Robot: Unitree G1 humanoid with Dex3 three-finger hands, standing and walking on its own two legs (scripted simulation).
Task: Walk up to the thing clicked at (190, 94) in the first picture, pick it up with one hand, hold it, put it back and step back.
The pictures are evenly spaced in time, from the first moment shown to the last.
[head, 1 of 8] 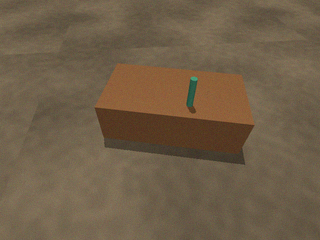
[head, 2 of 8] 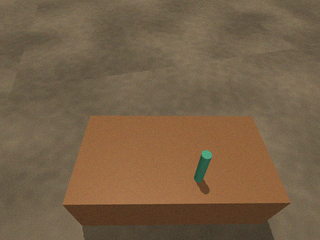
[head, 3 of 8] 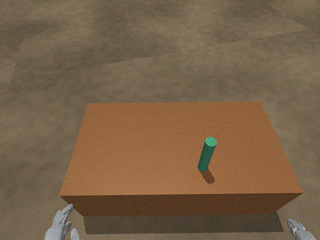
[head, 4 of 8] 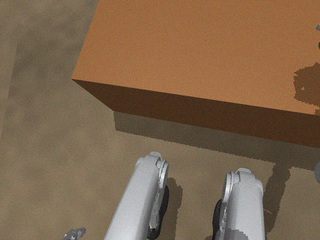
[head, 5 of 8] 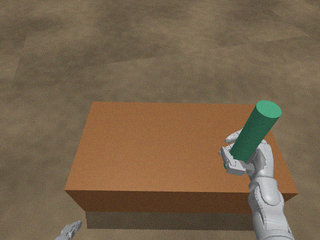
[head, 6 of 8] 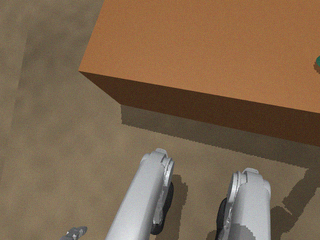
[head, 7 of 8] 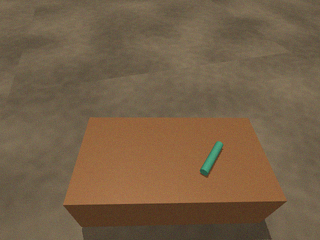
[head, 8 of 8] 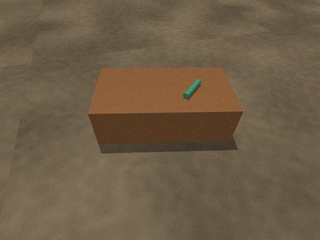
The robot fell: no
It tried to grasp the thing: yes
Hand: right
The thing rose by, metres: 0.41
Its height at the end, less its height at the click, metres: -0.09
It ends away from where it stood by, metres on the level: 0.15
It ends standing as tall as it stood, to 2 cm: no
